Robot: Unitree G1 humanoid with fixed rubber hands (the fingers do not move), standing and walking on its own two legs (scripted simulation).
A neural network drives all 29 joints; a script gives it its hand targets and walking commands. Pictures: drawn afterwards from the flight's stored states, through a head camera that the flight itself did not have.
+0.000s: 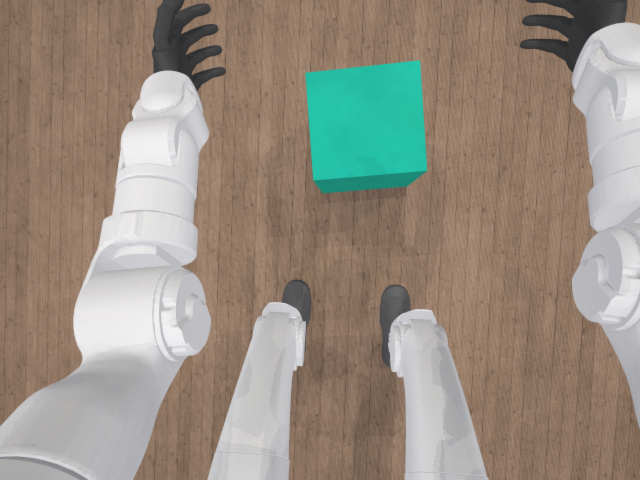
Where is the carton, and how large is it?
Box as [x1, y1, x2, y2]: [305, 60, 426, 192]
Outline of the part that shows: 419,60 305,73 313,180 322,192 405,186 426,170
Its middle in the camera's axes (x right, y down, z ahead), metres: +0.10 -0.23 +0.83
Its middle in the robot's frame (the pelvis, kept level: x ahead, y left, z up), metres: +0.57 -0.01 -0.54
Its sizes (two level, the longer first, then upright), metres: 0.210 0.200 0.250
